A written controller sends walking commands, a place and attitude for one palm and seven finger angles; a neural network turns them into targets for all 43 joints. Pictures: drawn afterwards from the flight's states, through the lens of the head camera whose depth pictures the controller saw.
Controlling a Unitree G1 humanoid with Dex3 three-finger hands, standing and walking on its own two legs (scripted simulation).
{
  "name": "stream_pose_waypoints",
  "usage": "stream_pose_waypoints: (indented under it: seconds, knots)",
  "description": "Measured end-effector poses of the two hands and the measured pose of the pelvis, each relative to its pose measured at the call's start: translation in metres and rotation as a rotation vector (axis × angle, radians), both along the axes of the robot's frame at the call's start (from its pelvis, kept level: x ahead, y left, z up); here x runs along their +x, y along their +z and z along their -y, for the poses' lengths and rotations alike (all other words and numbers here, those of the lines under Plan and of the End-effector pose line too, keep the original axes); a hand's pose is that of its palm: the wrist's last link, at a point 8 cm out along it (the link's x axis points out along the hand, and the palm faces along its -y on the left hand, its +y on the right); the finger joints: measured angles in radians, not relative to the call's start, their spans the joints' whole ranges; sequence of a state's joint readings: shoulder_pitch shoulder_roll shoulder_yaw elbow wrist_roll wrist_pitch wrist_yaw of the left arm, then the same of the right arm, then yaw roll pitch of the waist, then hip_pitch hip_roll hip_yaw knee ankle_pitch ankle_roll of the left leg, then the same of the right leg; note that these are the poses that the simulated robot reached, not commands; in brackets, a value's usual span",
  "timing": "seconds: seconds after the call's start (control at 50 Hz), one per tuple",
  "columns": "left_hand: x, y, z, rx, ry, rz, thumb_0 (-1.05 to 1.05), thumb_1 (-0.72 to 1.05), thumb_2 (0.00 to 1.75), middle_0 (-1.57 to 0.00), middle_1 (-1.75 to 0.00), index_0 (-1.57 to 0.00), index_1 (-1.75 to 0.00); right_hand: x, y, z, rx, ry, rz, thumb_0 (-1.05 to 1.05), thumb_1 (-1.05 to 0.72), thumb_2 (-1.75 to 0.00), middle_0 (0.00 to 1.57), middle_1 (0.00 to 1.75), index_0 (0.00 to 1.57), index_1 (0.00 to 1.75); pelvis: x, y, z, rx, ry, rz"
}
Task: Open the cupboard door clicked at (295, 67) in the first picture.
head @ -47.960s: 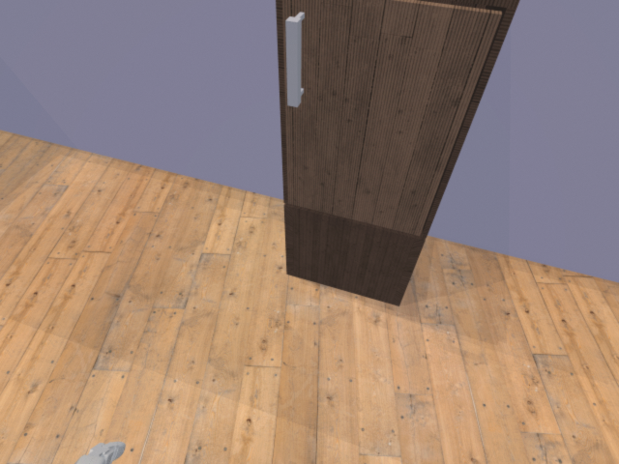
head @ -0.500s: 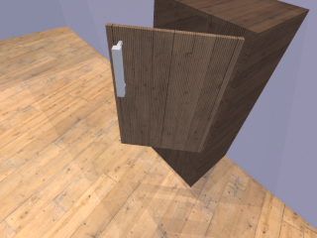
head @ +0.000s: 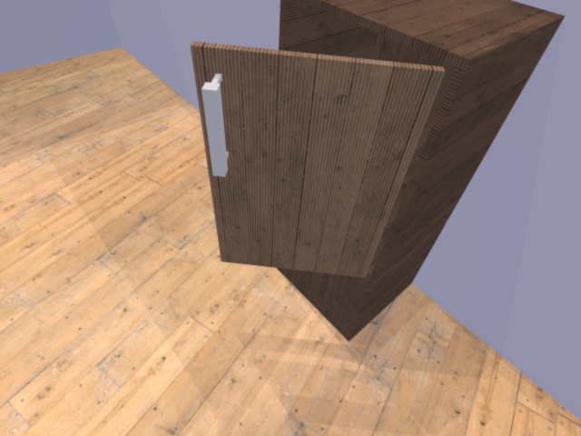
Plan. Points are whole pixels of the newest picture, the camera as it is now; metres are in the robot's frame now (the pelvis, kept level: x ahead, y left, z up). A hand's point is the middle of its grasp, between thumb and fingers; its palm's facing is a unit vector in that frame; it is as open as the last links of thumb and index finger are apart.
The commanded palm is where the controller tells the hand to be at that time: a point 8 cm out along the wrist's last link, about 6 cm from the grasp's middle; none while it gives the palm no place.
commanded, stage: look again from close up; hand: left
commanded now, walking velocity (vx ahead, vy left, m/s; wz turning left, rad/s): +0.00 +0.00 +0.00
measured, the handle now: (219, 127) +0.59 +0.18 +0.11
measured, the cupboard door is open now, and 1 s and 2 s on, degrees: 44 44 44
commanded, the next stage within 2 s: shuffle to correct the standing spot in 0.48 s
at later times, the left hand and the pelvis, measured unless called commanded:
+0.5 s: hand out of the picture -0.03 +0.15 -0.18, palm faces +0.04 -0.99 -0.14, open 7.4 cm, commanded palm none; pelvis +0.00 +0.00 +0.00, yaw +0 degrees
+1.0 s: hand out of the picture -0.01 +0.15 -0.19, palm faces +0.06 -0.99 -0.12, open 7.4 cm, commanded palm none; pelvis +0.04 +0.01 -0.01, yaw -1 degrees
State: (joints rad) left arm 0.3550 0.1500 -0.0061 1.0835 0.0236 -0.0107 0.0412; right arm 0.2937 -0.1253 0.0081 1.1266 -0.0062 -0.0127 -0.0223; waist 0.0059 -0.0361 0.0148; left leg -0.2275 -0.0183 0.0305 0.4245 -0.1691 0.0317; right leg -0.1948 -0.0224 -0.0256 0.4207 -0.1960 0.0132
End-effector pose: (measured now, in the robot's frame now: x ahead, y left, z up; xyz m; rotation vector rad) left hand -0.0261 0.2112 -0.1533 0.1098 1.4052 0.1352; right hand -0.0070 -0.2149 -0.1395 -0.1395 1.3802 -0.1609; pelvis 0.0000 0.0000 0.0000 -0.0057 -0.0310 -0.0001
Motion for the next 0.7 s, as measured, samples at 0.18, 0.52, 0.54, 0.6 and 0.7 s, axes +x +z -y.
stream_pose_waypoints:
  seconds: [0.18, 0.52, 0.54, 0.6, 0.7]
  knots:
    - [-0.008, -0.001, 0.005, -0.011, 0.009, -0.015, 0.01, 0.91, 0.9, -0.19, -0.3, -0.19, -0.3, -0.003, 0.0, 0.0, -0.001, -0.003, -0.003, 0.01, -0.92, -0.9, 0.2, 0.3, 0.2, 0.3, -0.001, 0.0, 0.001, 0.0, 0.0, -0.002]
    - [-0.012, 0.0, 0.009, -0.014, 0.015, -0.02, 0.01, 0.91, 0.9, -0.19, -0.3, -0.19, -0.3, -0.008, -0.001, -0.002, 0.007, -0.009, -0.015, 0.01, -0.92, -0.9, 0.2, 0.3, 0.2, 0.3, -0.003, 0.0, 0.002, 0.001, -0.001, -0.008]
    - [-0.012, 0.0, 0.009, -0.014, 0.015, -0.021, 0.01, 0.91, 0.9, -0.19, -0.3, -0.19, -0.3, -0.009, -0.001, -0.002, 0.008, -0.01, -0.016, 0.01, -0.92, -0.9, 0.2, 0.3, 0.2, 0.3, -0.002, 0.0, 0.002, 0.001, -0.001, -0.008]
    - [-0.012, 0.0, 0.01, -0.012, 0.014, -0.024, 0.01, 0.91, 0.9, -0.19, -0.3, -0.19, -0.3, -0.009, -0.002, -0.002, 0.011, -0.013, -0.019, 0.01, -0.92, -0.9, 0.2, 0.3, 0.2, 0.3, -0.002, 0.0, 0.003, 0.001, -0.003, -0.01]
    - [-0.011, -0.001, 0.011, -0.015, 0.017, -0.028, 0.01, 0.91, 0.9, -0.19, -0.3, -0.19, -0.3, -0.01, -0.003, -0.003, 0.016, -0.016, -0.023, 0.01, -0.92, -0.9, 0.2, 0.3, 0.2, 0.3, 0.002, -0.001, 0.004, 0.002, -0.006, -0.011]
